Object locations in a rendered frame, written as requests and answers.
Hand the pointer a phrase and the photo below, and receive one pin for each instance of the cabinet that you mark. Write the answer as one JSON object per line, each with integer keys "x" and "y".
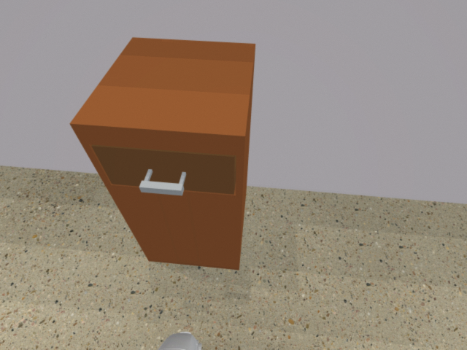
{"x": 177, "y": 95}

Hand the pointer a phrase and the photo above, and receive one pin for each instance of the left robot thigh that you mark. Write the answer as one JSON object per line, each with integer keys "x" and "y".
{"x": 180, "y": 341}

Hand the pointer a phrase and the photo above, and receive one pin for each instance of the drawer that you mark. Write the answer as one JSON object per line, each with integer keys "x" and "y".
{"x": 211, "y": 173}

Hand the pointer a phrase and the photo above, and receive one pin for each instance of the handle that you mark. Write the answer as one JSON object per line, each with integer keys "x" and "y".
{"x": 147, "y": 186}

